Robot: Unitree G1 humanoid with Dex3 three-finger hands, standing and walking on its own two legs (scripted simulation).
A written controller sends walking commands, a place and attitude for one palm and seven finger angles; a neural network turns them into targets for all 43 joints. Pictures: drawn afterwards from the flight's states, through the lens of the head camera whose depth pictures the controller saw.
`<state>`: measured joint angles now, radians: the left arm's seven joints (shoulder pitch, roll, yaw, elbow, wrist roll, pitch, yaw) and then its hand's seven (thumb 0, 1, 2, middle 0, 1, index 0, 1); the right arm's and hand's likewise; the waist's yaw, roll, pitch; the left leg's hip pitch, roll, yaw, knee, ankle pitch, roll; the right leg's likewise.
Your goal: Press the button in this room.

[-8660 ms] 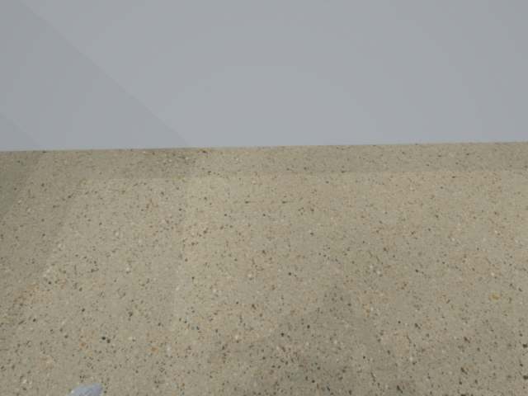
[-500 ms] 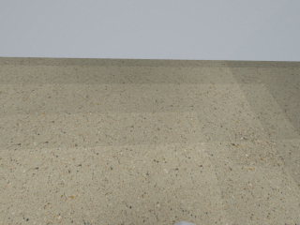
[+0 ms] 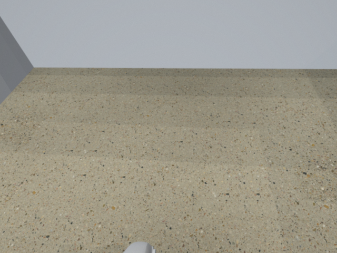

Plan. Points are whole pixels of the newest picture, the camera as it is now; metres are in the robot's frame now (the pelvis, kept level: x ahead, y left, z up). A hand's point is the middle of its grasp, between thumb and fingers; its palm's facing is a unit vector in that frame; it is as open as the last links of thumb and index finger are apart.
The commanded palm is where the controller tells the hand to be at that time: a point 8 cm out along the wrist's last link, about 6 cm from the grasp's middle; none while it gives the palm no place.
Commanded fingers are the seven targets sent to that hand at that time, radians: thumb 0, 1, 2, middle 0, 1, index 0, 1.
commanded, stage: turn or walk to find it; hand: left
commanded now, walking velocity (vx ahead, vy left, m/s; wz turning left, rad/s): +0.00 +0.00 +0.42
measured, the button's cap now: out of the picture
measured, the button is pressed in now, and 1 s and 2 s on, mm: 0 0 0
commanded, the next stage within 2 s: stand and wait in 1.66 s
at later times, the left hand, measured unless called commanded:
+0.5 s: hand out of the picture -0.02 +0.27 -0.17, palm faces +0.25 -0.93 -0.25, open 7.4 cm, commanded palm none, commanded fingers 0.00 0.90 0.90 -0.20 -0.30 -0.20 -0.30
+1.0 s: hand out of the picture -0.06 +0.21 -0.16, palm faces +0.43 -0.87 -0.24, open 7.4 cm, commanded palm none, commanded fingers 0.00 0.90 0.90 -0.20 -0.30 -0.20 -0.30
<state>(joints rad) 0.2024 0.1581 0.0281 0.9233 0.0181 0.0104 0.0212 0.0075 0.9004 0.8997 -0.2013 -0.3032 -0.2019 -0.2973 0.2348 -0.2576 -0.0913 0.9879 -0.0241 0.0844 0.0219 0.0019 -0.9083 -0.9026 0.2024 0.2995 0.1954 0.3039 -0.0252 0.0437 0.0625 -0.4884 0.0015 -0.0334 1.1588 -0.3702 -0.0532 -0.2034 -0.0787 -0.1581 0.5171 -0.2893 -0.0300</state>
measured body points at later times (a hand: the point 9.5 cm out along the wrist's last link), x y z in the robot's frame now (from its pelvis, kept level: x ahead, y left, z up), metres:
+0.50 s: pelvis -0.02 +0.05 +0.00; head +0.00 +0.07 +0.45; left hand -0.03 +0.32 -0.15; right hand +0.12 -0.17 -0.14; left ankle -0.04 +0.15 -0.74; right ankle -0.01 -0.10 -0.68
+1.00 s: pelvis -0.04 +0.01 +0.00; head +0.00 +0.02 +0.45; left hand -0.08 +0.26 -0.14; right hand +0.11 -0.21 -0.16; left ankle -0.11 +0.14 -0.69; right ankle +0.01 -0.09 -0.74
